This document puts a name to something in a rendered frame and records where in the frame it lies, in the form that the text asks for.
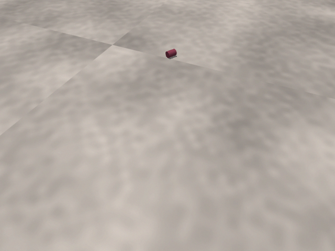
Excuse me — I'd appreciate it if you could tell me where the can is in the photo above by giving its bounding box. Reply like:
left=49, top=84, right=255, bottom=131
left=165, top=49, right=177, bottom=58

